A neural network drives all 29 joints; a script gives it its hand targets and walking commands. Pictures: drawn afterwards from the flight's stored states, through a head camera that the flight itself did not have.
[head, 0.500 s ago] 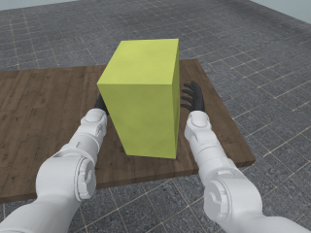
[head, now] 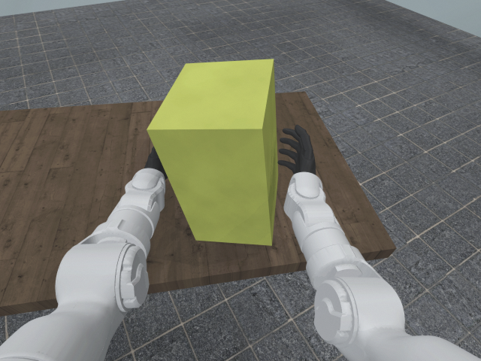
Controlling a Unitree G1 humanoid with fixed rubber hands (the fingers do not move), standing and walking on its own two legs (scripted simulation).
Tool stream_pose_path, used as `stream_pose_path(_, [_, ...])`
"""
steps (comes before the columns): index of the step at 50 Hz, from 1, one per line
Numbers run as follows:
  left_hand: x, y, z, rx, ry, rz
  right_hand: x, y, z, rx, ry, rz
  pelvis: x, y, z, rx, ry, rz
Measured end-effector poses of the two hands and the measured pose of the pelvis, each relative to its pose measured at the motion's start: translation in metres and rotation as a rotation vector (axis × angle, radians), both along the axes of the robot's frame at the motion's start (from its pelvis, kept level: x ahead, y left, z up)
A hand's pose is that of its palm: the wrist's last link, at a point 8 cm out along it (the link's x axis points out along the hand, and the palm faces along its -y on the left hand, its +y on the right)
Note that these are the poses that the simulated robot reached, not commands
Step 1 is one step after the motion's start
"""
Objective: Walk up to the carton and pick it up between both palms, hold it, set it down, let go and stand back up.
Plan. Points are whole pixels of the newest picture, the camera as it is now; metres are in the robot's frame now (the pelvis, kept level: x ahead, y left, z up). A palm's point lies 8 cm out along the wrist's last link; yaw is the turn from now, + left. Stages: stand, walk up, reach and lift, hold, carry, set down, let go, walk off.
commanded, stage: reach and lift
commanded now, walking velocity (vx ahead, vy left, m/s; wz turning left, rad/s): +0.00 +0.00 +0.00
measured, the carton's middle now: (230, 158) +0.46 -0.01 +0.09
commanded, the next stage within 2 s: none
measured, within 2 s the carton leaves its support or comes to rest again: neither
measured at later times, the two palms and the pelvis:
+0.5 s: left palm (156, 165) +0.42 +0.12 +0.11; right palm (305, 167) +0.38 -0.13 +0.13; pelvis +0.00 +0.00 +0.00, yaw +0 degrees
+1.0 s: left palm (148, 169) +0.38 +0.13 +0.15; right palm (311, 171) +0.35 -0.13 +0.15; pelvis -0.03 +0.00 +0.00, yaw +0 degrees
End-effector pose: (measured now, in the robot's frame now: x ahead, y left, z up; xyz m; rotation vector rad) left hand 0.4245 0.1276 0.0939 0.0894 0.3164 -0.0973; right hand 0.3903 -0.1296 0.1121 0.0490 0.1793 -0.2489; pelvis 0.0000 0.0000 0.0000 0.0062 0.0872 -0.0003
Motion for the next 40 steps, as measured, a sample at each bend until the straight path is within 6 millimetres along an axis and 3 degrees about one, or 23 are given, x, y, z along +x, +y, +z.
stream_pose_path(19, [-0.004, -0.001, 0.006, 0.006, 0.005, 0.028, -0.004, 0.002, 0.004, -0.002, -0.004, -0.012, 0.0, 0.0, 0.0, 0.0, 0.0, 0.0])
stream_pose_path(31, [-0.009, -0.004, 0.039, 0.004, -0.093, 0.032, -0.013, 0.0, 0.032, -0.008, -0.109, -0.033, -0.004, 0.0, 0.0, 0.0, -0.005, 0.0])
stream_pose_path(40, [-0.029, -0.002, 0.029, 0.012, -0.018, 0.049, -0.03, 0.002, 0.015, -0.014, -0.031, -0.021, -0.021, 0.001, 0.0, -0.001, -0.029, 0.001])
